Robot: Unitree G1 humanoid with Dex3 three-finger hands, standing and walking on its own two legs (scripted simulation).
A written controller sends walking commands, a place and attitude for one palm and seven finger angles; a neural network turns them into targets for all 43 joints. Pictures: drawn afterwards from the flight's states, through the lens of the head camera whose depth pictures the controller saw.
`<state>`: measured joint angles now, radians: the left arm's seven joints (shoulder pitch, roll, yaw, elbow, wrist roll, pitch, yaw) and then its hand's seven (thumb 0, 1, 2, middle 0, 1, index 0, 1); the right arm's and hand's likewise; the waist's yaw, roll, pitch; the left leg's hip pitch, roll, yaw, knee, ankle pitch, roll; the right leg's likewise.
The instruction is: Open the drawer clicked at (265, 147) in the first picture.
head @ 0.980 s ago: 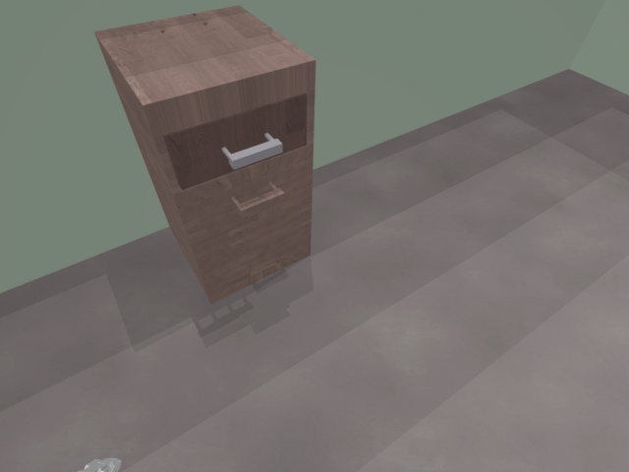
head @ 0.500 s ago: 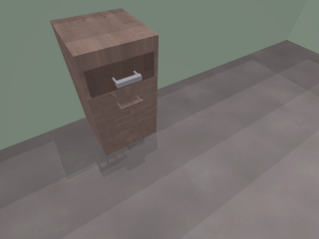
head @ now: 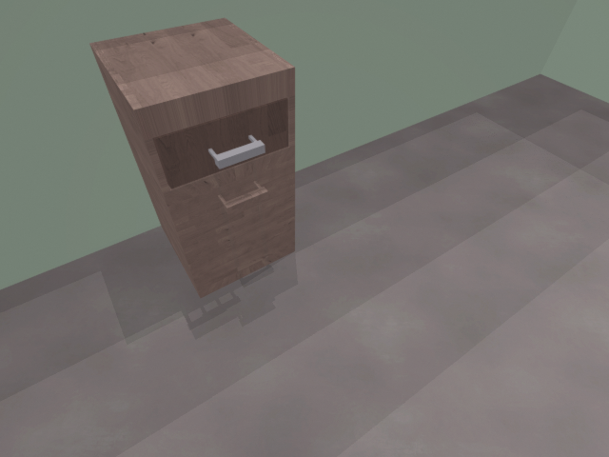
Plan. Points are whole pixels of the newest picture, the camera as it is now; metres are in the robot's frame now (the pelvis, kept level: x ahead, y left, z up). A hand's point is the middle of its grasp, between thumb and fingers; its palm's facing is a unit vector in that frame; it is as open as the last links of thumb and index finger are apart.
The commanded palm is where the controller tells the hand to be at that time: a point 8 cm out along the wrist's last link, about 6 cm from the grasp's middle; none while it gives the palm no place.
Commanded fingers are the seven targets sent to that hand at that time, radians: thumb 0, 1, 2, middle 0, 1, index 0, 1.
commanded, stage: look at it before walking up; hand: left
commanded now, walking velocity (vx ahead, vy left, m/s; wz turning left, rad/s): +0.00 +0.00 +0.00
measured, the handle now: (236, 149) +0.90 +0.24 -0.14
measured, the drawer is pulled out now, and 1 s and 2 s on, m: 0.00 0.00 0.00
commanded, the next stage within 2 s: walk to a spot facing it in 0.46 s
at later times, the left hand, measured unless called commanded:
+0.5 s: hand out of the picture +0.07 +0.24 -0.16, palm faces -0.03 -0.94 -0.33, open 7.4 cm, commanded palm none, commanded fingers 0.00 0.90 0.90 -0.20 -0.30 -0.20 -0.30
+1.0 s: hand out of the picture +0.05 +0.17 -0.18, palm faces -0.14 -0.95 -0.28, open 7.4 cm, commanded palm none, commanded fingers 0.00 0.90 0.90 -0.20 -0.30 -0.20 -0.30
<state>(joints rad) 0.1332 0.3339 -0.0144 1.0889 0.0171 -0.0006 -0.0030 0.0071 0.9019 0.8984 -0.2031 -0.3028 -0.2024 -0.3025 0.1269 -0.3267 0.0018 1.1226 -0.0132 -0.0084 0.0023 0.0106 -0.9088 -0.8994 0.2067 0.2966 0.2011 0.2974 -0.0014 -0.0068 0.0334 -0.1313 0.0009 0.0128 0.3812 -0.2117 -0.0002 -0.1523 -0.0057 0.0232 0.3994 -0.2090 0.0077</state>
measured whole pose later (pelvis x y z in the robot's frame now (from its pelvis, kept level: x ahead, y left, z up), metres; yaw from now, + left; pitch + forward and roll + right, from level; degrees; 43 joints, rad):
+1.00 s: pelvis -0.02 -0.03 -0.02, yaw -11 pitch -2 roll +2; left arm 0.26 0.20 0.03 0.95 0.03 0.04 -0.01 0.01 0.90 0.90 -0.20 -0.30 -0.20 -0.30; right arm 0.15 -0.23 -0.05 0.99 -0.01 0.06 -0.01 0.01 -0.91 -0.90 0.21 0.30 0.20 0.30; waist 0.03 0.03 0.10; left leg -0.38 0.06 0.05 0.98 -0.47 -0.04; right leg -0.33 0.04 -0.01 0.69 -0.32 -0.07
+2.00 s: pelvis +0.09 -0.13 -0.02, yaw -43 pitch -2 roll -1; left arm 0.13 0.20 0.03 0.95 0.03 -0.02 -0.02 0.00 0.91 0.90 -0.20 -0.30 -0.20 -0.30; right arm 0.33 -0.19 -0.04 1.02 -0.03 -0.01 0.00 0.01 -0.91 -0.90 0.20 0.30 0.20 0.30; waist -0.07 0.00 0.10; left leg -0.49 0.17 0.08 1.16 -0.38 -0.04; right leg -0.32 0.02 -0.09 0.57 -0.22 -0.04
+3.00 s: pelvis +0.33 -0.46 -0.01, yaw -54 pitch -2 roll -1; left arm 0.20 0.17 0.04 1.04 0.03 -0.05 0.02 0.00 0.95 0.90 -0.20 -0.30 -0.20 -0.30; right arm 0.21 -0.18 -0.06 1.02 -0.02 0.00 -0.01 0.02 -0.95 -0.90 0.20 0.30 0.19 0.30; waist -0.03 0.03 0.04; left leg -0.55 0.12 0.09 0.93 -0.25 -0.04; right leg -0.16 -0.01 -0.24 0.46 -0.28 -0.05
